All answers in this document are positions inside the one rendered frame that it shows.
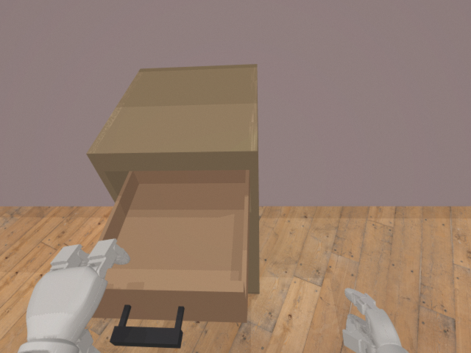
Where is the robot left hand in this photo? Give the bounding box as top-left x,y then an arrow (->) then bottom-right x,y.
26,238 -> 130,353

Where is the cabinet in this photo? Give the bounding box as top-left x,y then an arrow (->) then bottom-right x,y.
86,64 -> 260,294

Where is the handle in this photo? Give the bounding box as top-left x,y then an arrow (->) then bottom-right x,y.
110,305 -> 185,349

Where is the drawer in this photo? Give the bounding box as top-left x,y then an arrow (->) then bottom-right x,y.
92,170 -> 250,323

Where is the robot left forearm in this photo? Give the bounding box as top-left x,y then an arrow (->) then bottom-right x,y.
18,338 -> 79,353

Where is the robot right hand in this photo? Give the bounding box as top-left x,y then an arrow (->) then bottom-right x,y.
342,288 -> 402,353

